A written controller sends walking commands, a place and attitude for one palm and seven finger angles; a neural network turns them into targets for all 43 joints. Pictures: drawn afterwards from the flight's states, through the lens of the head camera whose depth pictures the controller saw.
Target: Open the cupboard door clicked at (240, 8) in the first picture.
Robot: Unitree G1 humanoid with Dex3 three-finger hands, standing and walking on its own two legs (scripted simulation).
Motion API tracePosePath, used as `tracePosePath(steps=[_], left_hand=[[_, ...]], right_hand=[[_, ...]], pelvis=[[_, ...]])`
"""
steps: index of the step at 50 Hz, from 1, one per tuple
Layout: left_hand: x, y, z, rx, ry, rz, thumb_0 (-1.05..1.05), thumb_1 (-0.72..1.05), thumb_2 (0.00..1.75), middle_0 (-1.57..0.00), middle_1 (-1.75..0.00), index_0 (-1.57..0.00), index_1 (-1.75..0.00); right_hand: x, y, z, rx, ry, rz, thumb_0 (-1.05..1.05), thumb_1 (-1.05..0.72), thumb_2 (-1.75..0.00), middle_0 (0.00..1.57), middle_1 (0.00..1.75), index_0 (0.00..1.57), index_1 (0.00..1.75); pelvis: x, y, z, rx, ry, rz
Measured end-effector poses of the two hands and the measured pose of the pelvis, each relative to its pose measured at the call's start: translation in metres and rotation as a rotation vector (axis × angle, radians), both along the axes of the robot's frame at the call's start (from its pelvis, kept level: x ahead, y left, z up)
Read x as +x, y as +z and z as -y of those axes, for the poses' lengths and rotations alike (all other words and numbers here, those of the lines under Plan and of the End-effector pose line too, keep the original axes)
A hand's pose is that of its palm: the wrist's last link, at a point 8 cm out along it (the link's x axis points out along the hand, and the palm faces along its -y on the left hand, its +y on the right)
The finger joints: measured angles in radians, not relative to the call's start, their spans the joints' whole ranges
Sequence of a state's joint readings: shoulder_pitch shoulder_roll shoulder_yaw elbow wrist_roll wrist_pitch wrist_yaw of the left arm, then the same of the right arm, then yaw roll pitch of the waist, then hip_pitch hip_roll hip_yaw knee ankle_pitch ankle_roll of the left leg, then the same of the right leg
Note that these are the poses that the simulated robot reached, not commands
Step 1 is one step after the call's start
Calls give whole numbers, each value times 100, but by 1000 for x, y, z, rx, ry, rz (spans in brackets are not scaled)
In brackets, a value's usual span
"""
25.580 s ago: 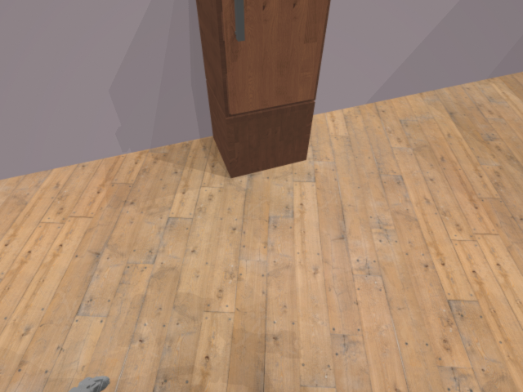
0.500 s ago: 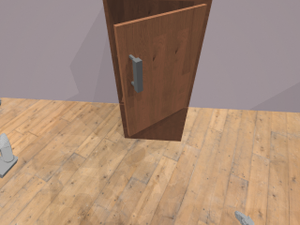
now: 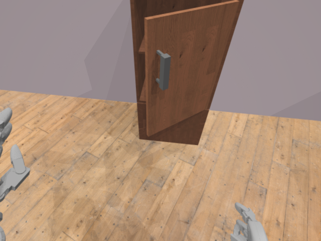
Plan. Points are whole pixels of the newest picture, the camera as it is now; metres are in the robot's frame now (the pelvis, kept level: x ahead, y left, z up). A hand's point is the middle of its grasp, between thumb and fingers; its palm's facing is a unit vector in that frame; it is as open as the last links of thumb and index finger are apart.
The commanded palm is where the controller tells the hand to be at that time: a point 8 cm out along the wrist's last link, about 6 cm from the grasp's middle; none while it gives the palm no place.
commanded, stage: stop stepping back and stand still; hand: left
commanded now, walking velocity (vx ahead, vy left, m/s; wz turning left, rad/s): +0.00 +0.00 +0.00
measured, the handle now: (161, 70) +0.68 +0.06 +0.06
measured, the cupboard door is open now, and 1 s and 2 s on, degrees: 39 39 39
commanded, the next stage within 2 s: let the arm hang, fingers relaxed in 0.06 s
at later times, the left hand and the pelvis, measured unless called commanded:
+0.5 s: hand out of the picture +0.03 +0.17 -0.18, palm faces -0.03 -0.99 -0.17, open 7.4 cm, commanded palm none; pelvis -0.01 -0.01 -0.01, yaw +2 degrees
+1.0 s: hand out of the picture +0.03 +0.23 -0.15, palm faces +0.05 -0.93 -0.35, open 7.4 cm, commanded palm none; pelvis +0.00 -0.02 +0.00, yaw +2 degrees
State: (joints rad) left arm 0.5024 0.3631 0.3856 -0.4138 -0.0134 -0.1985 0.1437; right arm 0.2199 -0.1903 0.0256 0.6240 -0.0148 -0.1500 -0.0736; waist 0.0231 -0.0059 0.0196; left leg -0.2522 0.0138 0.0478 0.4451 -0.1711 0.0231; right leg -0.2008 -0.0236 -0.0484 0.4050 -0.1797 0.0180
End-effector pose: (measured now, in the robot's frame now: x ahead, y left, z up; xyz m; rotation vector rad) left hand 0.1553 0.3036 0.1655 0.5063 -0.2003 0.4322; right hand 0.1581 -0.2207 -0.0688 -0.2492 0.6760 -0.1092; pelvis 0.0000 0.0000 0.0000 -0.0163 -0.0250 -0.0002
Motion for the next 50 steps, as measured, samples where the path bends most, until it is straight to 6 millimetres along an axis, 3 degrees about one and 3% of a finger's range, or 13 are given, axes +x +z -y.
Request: tracePosePath(steps=[9, 11, 14, 16, 19, 21, 24, 30, 36, 42, 50], left_hand=[[9, -8, 4, 31, -64, -64, 2, 89, 90, -21, -31, -21, -31], [20, -48, -3, -13, -66, -237, 1, 89, 90, -20, -30, -20, -30], [17, -137, -4, -147, -11, -617, 1, 90, 90, -20, -30, -20, -30], [-3, -191, 7, -229, 13, -852, 1, 90, 90, -20, -30, -20, -30], [-46, -253, 34, -351, 16, -1110, 1, 91, 90, -20, -30, -20, -30], [-75, -283, 53, -433, 18, -1237, 2, 91, 90, -20, -30, -20, -30], [-117, -311, 79, -541, 27, -1381, 2, 91, 90, -20, -30, -20, -30], [-179, -319, 81, -626, 154, -1524, 2, 93, 90, -20, -30, -21, -30], [-205, -305, 56, -589, 277, -1568, 1, 92, 90, -20, -30, -20, -30], [-190, -290, 35, -522, 325, -1530, 1, 91, 90, -20, -30, -20, -30], [-133, -282, 30, -475, 272, -1421, 1, 91, 90, -20, -30, -20, -30]], right_hand=[[-15, -8, 8, -3, -28, -46, 1, -90, -90, 20, 30, 20, 30], [-16, -25, 15, 13, 3, -109, 1, -90, -90, 20, 30, 20, 30], [-24, -49, 27, 24, -6, -204, 1, -90, -90, 20, 30, 20, 30], [-34, -57, 35, 28, -28, -252, 1, -90, -90, 20, 30, 20, 30], [-57, -62, 45, 13, -53, -336, 1, -91, -90, 20, 30, 20, 30], [-77, -63, 51, -11, -66, -410, 1, -91, -90, 20, 30, 20, 30], [-107, -62, 57, -43, -83, -528, 1, -91, -90, 20, 30, 20, 30], [-146, -62, 59, -57, -100, -692, 1, -91, -90, 20, 30, 20, 30], [-147, -70, 53, -19, -102, -709, 1, -91, -90, 20, 30, 20, 30], [-128, -77, 49, 19, -89, -666, 1, -91, -90, 20, 30, 20, 30], [-102, -76, 55, 20, -83, -619, 1, -91, -90, 20, 30, 20, 30]], pelvis=[[0, -1, -2, -4, 11, -16], [-3, -4, -5, -2, 27, -30], [-8, -10, -7, 6, 30, -34], [-9, -12, -5, 11, 25, -27], [-11, -13, 0, 14, 29, -14], [-12, -13, 3, 12, 33, -5], [-13, -12, 6, 7, 40, -1], [-12, -6, 12, 2, 53, -5], [-10, -3, 15, 3, 53, 2], [-7, -1, 17, 7, 47, 7], [1, 0, 19, 13, 44, 9]])
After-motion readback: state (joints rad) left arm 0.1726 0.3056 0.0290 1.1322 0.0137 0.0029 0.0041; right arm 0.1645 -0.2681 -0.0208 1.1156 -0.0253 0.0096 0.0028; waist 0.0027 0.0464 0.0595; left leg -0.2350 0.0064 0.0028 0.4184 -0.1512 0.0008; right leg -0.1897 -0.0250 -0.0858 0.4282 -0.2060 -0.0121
